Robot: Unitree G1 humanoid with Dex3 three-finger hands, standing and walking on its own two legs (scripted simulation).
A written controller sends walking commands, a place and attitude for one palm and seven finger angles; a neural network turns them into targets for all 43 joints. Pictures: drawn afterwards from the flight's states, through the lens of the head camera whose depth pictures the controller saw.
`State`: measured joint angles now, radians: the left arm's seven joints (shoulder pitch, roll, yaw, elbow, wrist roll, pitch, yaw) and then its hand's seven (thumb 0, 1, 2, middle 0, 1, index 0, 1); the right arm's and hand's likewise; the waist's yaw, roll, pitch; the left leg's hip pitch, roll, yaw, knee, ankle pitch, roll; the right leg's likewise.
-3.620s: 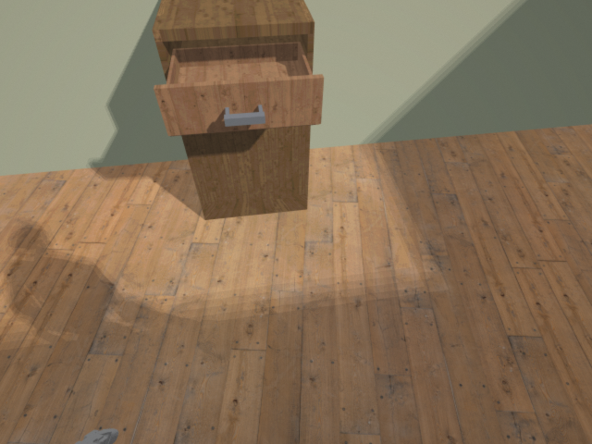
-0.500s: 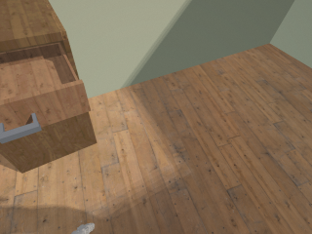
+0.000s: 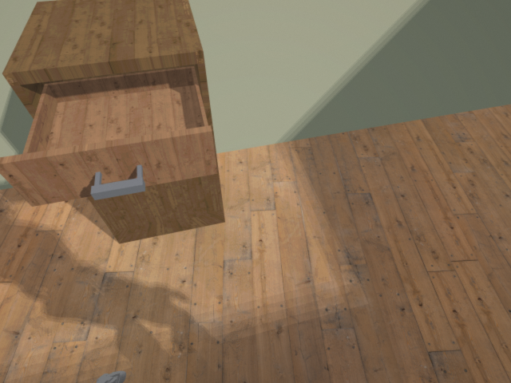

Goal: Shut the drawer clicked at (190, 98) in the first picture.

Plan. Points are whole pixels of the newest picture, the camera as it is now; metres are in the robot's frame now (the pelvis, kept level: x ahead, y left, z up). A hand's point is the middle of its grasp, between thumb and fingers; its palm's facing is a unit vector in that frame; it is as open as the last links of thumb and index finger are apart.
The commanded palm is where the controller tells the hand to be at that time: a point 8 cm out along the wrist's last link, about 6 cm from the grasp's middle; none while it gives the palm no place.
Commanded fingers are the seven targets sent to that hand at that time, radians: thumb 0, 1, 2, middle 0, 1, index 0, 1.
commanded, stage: turn to face it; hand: left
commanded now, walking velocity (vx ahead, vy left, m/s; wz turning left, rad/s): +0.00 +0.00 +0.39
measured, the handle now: (119, 180) +0.51 +0.32 -0.04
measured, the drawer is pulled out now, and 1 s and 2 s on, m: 0.28 0.28 0.28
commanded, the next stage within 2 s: take the last steps up to it in 0.24 s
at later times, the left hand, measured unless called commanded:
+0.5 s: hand out of the picture -0.08 +0.20 -0.19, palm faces +0.28 -0.94 -0.20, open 7.4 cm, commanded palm none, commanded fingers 0.00 0.90 0.90 -0.20 -0.30 -0.20 -0.30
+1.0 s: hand (150, 371) +0.17 +0.20 -0.17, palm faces +0.18 -0.97 -0.18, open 7.4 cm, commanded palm none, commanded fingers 0.00 0.90 0.90 -0.20 -0.30 -0.20 -0.30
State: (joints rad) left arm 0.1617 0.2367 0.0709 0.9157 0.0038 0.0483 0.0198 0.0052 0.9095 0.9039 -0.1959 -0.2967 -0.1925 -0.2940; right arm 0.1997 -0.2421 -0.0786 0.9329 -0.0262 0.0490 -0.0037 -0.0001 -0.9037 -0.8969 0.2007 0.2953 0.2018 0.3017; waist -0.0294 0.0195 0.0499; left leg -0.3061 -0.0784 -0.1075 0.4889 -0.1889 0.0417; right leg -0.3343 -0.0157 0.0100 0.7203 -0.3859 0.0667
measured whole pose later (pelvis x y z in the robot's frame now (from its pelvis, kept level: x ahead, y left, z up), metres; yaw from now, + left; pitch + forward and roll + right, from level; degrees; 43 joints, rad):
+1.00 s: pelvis +0.10 +0.01 -0.01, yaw +12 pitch -1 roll +1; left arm 0.12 0.18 0.05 1.01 0.02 -0.03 -0.03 0.01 0.91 0.90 -0.20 -0.30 -0.19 -0.29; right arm 0.49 -0.13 -0.03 1.18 -0.03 -0.03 -0.03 0.00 -0.91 -0.90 0.20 0.30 0.20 0.30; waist -0.06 0.00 0.07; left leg 0.00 0.02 0.05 0.50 -0.46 0.00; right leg -0.36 -0.05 -0.12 0.57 -0.18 -0.03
